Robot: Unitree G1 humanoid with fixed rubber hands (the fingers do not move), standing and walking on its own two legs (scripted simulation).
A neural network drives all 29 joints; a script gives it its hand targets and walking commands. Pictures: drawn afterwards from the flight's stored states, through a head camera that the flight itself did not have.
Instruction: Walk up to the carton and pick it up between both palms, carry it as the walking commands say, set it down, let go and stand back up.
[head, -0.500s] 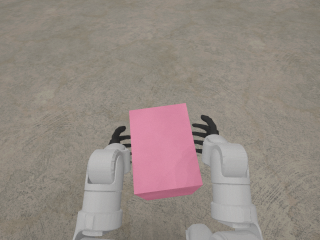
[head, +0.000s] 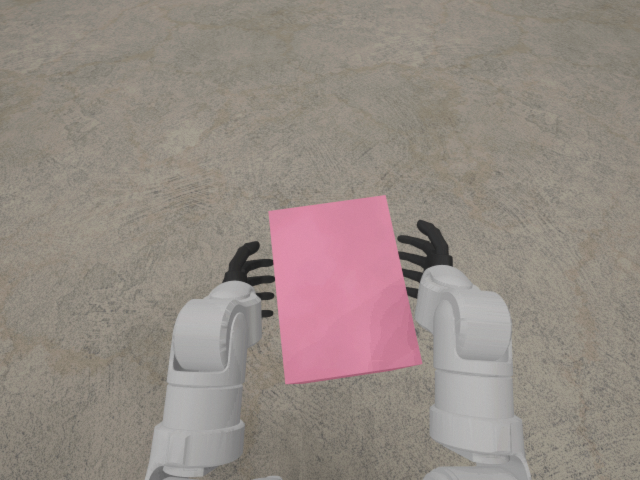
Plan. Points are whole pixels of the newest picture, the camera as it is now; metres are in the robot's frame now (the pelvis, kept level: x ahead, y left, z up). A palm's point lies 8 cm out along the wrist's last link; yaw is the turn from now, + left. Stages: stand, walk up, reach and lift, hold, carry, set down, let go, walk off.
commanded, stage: carry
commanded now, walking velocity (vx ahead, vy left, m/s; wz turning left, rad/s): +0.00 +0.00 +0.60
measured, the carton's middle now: (338, 302) +0.35 -0.02 -0.01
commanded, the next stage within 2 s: none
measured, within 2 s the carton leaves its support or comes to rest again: neither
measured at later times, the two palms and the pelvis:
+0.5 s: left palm (173, 326) +0.28 +0.17 +0.06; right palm (357, 263) +0.36 -0.04 +0.07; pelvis +0.02 -0.01 +0.00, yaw +19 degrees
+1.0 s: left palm (47, 428) +0.17 +0.27 +0.07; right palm (252, 296) +0.31 +0.08 +0.08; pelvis -0.01 +0.01 +0.00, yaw +31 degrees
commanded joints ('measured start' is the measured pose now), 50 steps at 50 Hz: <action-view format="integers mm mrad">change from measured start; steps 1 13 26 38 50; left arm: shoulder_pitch -702 -801 -746 -862 -774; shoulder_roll -1063 -1062 -1046 -1063 -1083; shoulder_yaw -559 -623 -615 -629 -604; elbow -208 -334 -370 -374 -256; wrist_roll -434 -434 -405 -493 -467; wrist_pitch -90 -113 -155 -89 -70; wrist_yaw -308 -298 -270 -285 -333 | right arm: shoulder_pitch -462 -423 -539 -399 -504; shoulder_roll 1024 1024 1020 1041 1047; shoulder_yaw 657 606 721 588 669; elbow -45 -6 -112 -38 -132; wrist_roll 382 385 474 362 389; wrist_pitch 53 11 11 22 43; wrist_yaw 311 319 341 301 303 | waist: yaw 28 -1 16 2 -8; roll -344 175 -255 170 -75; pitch -639 -573 -601 -707 -626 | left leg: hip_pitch -142 570 32 548 270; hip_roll -18 302 18 211 151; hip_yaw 70 -386 104 -276 -313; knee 108 -168 -141 -132 -211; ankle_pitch -157 1191 0 987 505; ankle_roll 3 201 1 111 75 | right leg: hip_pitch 565 -309 320 -41 107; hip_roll -336 -17 -336 5 -75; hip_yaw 250 123 151 136 113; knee -85 290 -71 -69 51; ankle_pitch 1359 -193 805 13 117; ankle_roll -122 118 -14 98 10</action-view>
